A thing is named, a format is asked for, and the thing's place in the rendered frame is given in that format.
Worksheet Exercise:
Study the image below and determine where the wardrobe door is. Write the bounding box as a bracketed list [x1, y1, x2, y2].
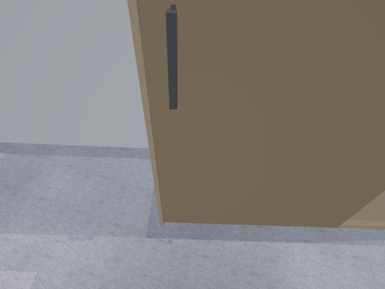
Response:
[348, 191, 385, 221]
[138, 0, 385, 228]

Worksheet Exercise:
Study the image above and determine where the handle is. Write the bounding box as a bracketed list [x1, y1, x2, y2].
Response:
[165, 4, 177, 110]

